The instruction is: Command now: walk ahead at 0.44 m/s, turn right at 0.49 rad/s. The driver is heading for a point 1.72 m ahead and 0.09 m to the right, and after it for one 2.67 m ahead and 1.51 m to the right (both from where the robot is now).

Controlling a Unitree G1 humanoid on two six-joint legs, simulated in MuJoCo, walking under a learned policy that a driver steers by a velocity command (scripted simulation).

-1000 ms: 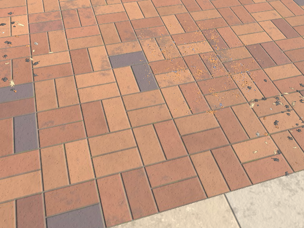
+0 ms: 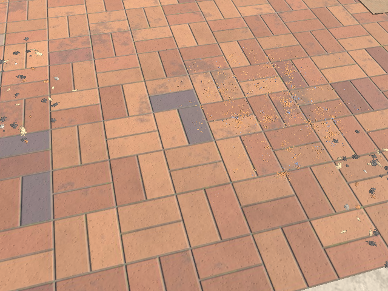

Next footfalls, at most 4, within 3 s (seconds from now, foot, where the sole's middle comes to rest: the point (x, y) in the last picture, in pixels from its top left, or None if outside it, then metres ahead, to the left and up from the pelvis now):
0.14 right None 0.24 -0.10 -0.77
0.72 left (202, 257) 0.59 -0.04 -0.77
1.24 right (249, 191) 0.86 -0.24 -0.77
1.76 left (179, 153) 1.06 0.04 -0.77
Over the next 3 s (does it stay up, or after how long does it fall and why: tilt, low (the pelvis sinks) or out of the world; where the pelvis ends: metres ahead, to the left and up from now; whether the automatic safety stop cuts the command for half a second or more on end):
stays up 1.58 -0.04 0.00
